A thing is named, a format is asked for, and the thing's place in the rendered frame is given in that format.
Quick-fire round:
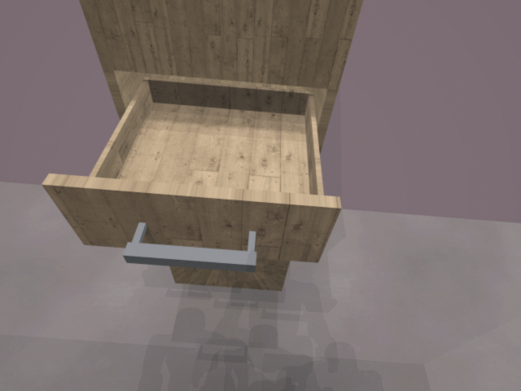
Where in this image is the handle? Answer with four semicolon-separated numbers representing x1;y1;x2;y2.
123;222;256;273

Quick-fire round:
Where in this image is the drawer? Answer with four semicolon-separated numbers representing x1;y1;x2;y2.
42;77;342;263

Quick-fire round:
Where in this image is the cabinet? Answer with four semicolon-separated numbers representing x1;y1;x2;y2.
79;0;363;291

